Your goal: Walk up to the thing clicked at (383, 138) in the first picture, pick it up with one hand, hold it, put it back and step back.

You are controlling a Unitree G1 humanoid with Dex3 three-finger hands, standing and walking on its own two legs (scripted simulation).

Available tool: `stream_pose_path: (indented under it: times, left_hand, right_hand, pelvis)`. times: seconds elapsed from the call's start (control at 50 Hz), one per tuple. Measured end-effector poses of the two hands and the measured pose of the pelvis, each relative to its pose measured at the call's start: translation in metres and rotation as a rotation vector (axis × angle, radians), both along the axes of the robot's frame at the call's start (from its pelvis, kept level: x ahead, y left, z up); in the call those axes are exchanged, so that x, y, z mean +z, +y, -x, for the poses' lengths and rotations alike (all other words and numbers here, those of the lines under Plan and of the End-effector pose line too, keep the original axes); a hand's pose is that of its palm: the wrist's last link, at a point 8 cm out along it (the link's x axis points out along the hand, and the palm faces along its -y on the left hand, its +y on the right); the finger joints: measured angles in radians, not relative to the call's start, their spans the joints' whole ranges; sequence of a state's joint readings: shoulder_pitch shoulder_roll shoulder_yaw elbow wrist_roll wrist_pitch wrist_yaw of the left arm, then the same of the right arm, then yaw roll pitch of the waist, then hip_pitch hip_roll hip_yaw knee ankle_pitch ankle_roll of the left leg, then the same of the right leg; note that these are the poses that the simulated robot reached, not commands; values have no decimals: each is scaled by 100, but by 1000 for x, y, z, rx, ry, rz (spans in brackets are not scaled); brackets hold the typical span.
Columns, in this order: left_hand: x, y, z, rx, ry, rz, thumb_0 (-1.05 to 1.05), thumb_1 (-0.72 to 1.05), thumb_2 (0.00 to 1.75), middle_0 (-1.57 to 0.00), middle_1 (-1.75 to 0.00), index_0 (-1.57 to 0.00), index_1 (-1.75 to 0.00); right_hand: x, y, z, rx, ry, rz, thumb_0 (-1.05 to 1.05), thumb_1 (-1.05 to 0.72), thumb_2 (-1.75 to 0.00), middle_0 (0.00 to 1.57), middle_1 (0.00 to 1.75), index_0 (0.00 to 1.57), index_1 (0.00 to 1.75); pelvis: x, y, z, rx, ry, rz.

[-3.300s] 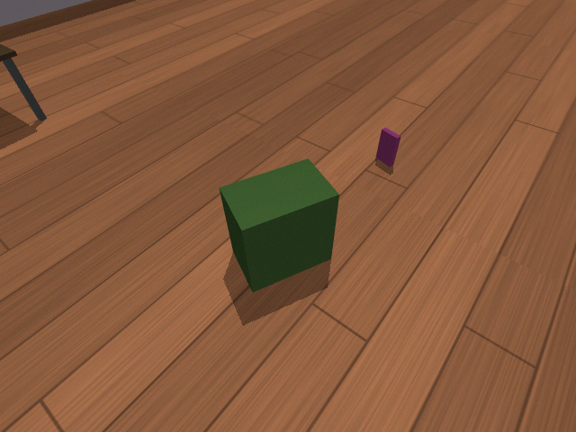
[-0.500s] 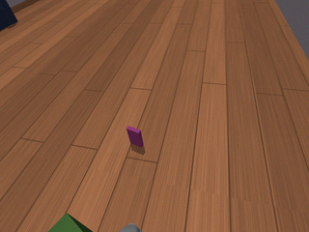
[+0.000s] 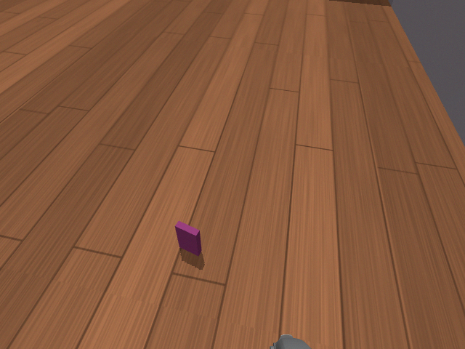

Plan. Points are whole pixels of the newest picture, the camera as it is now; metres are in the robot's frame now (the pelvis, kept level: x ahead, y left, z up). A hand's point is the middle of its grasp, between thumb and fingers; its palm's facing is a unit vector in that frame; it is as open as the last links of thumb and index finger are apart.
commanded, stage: walk up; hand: left
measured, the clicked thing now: (188, 239) +0.70 +0.18 -0.68
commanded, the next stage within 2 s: none
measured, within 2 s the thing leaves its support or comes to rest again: neither
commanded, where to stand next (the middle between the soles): +0.41 -0.03 m, yaw +1 degrees
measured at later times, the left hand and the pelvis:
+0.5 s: hand (116, 330) +0.20 +0.23 -0.12, palm faces +0.00 -0.92 -0.39, open 7.4 cm; pelvis +0.16 -0.04 +0.00, yaw +1 degrees
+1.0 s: hand (120, 267) +0.34 +0.26 -0.16, palm faces -0.03 -0.94 -0.35, open 7.4 cm; pelvis +0.29 -0.01 +0.00, yaw +1 degrees
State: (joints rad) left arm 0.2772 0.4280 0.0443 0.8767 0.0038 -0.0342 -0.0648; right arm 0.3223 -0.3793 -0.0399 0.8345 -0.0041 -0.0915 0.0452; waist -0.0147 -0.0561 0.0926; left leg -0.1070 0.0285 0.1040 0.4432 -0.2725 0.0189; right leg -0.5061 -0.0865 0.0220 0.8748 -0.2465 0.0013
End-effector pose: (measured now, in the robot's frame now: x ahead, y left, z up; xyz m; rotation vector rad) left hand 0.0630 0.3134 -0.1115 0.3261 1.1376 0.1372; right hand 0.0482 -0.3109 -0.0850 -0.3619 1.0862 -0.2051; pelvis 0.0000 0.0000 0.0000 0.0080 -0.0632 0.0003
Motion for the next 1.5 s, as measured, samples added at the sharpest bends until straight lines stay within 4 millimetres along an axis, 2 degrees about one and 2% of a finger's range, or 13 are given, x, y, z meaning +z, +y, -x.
stream_pose_path:
  times: [0.12,0.22,0.34,0.44,0.6,0.72,0.82,0.92,1.1,1.18,1.28,1.38,1.5]
  left_hand:
    - [7,-19,-70,-35,-25,-34,1,91,90,-20,-30,-20,-30]
    - [12,-41,-117,-30,-90,-75,1,91,90,-20,-30,-21,-30]
    - [32,-54,-128,19,-87,-80,1,90,90,-20,-30,-21,-30]
    - [31,-49,-129,40,-35,-84,1,90,90,-20,-31,-21,-30]
    - [6,-23,-144,90,9,-47,1,90,90,-20,-31,-21,-30]
    - [-24,-3,-177,94,67,-9,1,90,90,-20,-30,-21,-30]
    - [-19,-1,-219,62,53,15,1,91,90,-20,-30,-21,-30]
    - [-11,0,-251,61,41,3,1,91,90,-20,-30,-21,-30]
    - [-7,-22,-296,55,52,-90,1,91,90,-20,-30,-20,-30]
    - [0,-42,-308,34,27,-88,1,91,90,-20,-30,-20,-30]
    - [11,-50,-315,41,-8,-76,1,90,90,-20,-30,-21,-30]
    - [9,-39,-316,63,-20,-65,1,90,90,-21,-31,-21,-30]
    - [-14,-18,-319,99,8,-27,1,90,90,-20,-30,-21,-30]
  right_hand:
    - [-26,-26,-22,-41,59,-26,1,-90,-90,21,30,20,30]
    - [-54,-46,-59,-40,105,-50,1,-90,-90,21,30,20,30]
    - [-44,-48,-119,10,85,-82,1,-91,-90,21,30,20,30]
    - [-34,-49,-159,28,56,-72,1,-91,-90,21,30,20,30]
    - [-19,-35,-220,76,78,-9,1,-91,-90,21,30,20,30]
    - [-8,-12,-268,78,-17,44,1,-90,-90,21,30,20,30]
    - [6,0,-280,48,-34,40,1,-90,-90,21,30,20,30]
    - [5,-1,-287,28,5,33,1,-90,-90,21,30,20,30]
    - [-45,-24,-316,-10,67,-35,1,-90,-90,21,30,20,30]
    - [-60,-24,-331,2,80,-73,1,-90,-90,21,30,20,30]
    - [-56,-24,-335,29,115,-86,1,-90,-90,21,30,20,30]
    - [-45,-29,-329,30,146,-39,1,-90,-90,21,30,20,30]
    - [-33,-25,-317,-10,158,36,1,-91,-90,21,30,20,30]
  pelvis:
    - [-10,-18,-48,-8,6,-29]
    - [-22,-39,-86,5,-1,-4]
    - [-4,-47,-119,2,-3,-24]
    - [0,-46,-146,7,-1,-3]
    - [-7,-28,-195,40,10,38]
    - [-18,-4,-233,36,0,18]
    - [-6,1,-257,41,-13,25]
    - [-2,-1,-279,30,-16,10]
    - [-20,-26,-306,10,-5,-15]
    - [-20,-34,-307,14,-7,-10]
    - [-10,-36,-313,23,7,-19]
    - [-8,-30,-320,32,10,-5]
    - [-15,-14,-327,36,-1,-1]
